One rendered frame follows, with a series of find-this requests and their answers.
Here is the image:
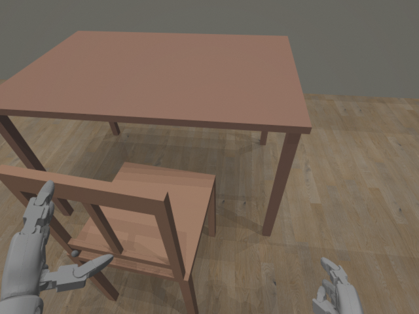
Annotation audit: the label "robot left hand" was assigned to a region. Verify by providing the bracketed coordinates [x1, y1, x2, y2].
[0, 180, 114, 302]

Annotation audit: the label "robot right hand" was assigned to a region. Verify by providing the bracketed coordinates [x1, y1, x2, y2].
[312, 257, 364, 314]

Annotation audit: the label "robot left forearm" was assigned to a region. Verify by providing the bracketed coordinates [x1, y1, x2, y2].
[0, 295, 44, 314]

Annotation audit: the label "table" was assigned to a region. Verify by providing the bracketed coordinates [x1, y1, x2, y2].
[0, 31, 312, 237]

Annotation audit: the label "chair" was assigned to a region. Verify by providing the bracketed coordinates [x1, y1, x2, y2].
[0, 162, 216, 314]

